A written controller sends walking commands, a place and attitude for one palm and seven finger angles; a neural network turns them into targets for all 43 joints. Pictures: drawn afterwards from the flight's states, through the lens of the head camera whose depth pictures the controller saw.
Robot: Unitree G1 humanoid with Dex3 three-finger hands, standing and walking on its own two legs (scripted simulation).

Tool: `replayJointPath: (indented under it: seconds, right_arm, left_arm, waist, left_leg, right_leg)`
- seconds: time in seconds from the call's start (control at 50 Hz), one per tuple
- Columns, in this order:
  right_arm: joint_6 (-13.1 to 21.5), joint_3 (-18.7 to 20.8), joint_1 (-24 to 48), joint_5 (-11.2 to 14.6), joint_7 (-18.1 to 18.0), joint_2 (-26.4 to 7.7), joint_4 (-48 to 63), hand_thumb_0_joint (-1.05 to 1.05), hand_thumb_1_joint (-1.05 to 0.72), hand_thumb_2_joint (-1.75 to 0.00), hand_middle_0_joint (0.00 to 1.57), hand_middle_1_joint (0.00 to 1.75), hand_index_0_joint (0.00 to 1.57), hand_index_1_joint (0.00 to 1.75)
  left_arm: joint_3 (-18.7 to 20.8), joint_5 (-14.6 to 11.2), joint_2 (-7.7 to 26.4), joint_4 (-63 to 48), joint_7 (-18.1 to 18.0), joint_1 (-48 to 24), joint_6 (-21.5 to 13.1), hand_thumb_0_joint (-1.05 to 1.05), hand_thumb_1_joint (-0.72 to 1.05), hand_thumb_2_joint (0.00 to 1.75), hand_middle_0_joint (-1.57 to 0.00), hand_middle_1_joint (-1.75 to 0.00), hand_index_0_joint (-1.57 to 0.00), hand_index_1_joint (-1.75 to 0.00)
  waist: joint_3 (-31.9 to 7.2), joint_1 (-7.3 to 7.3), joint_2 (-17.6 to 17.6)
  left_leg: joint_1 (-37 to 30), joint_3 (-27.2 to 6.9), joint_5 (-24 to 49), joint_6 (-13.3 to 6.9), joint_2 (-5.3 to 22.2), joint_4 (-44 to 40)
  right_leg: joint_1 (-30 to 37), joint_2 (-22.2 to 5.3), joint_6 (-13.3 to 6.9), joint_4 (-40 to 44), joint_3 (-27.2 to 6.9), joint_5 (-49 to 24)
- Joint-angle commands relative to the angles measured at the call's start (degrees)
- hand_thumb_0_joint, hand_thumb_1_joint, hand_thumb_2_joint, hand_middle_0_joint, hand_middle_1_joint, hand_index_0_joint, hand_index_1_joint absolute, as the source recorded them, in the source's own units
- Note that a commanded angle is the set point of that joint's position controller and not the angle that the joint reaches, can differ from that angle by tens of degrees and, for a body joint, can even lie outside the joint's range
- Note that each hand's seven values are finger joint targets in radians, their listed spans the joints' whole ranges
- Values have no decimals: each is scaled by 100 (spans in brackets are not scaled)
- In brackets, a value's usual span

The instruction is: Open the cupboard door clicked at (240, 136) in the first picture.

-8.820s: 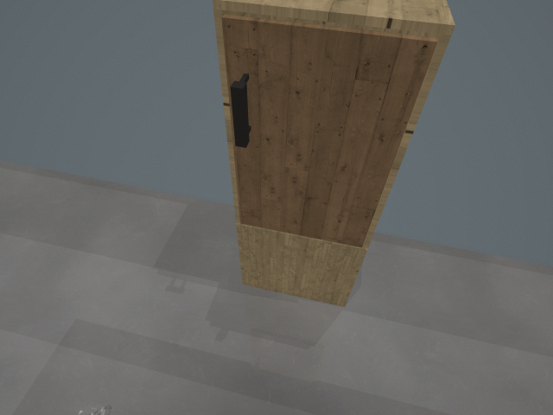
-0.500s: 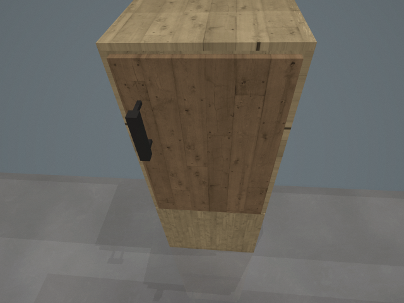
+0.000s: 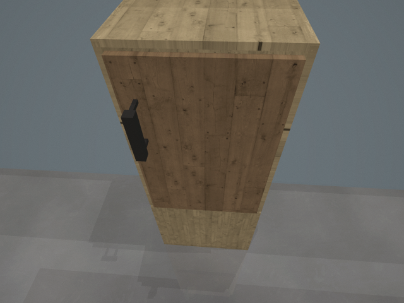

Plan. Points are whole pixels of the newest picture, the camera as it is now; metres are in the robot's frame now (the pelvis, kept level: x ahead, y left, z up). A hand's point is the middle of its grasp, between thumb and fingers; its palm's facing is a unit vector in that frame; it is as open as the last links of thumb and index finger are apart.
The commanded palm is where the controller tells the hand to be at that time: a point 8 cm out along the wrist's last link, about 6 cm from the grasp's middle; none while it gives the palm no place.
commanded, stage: look again from close up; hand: left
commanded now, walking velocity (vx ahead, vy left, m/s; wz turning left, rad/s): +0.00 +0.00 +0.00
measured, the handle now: (138, 130) +0.46 +0.18 +0.08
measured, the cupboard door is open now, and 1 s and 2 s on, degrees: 0 0 0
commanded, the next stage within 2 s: shuffle to correct the standing spot in 0.42 s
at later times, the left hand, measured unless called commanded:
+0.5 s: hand out of the picture -0.01 +0.17 -0.17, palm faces +0.01 -0.98 -0.20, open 7.3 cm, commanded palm none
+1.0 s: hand out of the picture +0.01 +0.18 -0.18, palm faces +0.00 -0.98 -0.21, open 7.4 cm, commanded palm none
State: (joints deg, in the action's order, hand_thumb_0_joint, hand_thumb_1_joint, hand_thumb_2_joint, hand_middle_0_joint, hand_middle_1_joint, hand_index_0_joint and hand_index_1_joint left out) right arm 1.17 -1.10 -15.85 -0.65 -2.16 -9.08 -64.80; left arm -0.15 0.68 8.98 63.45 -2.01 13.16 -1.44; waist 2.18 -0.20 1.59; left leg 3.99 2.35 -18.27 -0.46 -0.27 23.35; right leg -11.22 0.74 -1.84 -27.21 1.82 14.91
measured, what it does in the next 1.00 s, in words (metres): shifts its weight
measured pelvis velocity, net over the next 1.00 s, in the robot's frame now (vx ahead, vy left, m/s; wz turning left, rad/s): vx -0.06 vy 0.00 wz -0.01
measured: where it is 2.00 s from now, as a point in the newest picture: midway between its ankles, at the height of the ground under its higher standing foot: outside the picture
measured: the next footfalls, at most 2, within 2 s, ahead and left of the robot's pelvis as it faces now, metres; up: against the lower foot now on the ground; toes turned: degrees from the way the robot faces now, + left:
none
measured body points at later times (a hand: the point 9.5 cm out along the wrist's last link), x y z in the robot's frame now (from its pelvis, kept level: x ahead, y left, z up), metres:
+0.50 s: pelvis -0.01 +0.00 +0.00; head +0.01 -0.01 +0.45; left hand -0.01 +0.22 -0.16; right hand -0.02 -0.21 -0.17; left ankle -0.06 +0.11 -0.74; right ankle +0.00 -0.10 -0.74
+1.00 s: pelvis -0.06 +0.00 -0.01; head -0.03 +0.00 +0.44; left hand +0.01 +0.23 -0.16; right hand -0.04 -0.23 -0.17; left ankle -0.06 +0.11 -0.74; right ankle +0.00 -0.10 -0.74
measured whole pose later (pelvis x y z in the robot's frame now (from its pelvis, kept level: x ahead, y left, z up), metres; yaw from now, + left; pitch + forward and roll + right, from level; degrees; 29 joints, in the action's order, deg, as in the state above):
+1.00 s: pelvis -0.06 +0.00 -0.01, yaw +0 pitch -1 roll +1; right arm -0.5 1.2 -14.6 -1.2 -1.4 -9.0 -60.0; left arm 1.4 1.5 9.8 58.1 -1.2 10.5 1.7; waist 3.3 -0.4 -0.7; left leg 12.8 3.1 -17.0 -1.0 -0.6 30.2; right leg -19.1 0.2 -1.9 -31.9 1.1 12.9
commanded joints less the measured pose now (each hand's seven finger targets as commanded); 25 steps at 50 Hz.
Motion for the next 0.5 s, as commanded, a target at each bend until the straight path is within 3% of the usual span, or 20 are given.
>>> replayJointPath:
  seconds: [0.0, 0.48]
  right_arm:
    - [83, 109, -399, -20, -21, -509, 105, 0, -90, -90, 20, 30, 20, 30]
    - [84, 96, -515, -1, -30, -394, 33, 0, -90, -90, 20, 30, 20, 30]
  left_arm:
    - [124, -28, 652, -171, -37, 322, -54, 0, 90, 90, -20, -30, -20, -30]
    - [91, -9, 530, -76, -14, 486, -19, 0, 90, 90, -20, -30, -20, -30]
  waist:
    - [72, 17, -147]
    - [215, 35, -167]
  left_leg:
    - [491, -430, 1449, -102, 635, -411]
    - [617, -430, 1007, -141, 631, -499]
  right_leg:
    - [392, -705, -183, 277, -637, -1887]
    - [227, -653, -153, 444, -677, -1223]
